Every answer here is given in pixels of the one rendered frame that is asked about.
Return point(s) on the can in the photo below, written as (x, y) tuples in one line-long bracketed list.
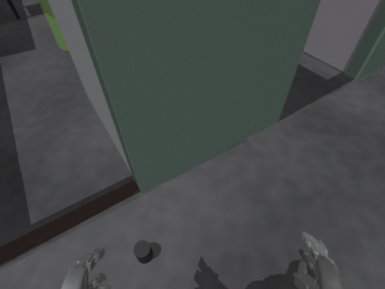
[(143, 252)]

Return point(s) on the left robot hand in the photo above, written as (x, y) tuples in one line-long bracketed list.
[(77, 278)]

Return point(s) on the right robot hand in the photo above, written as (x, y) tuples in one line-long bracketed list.
[(324, 269)]

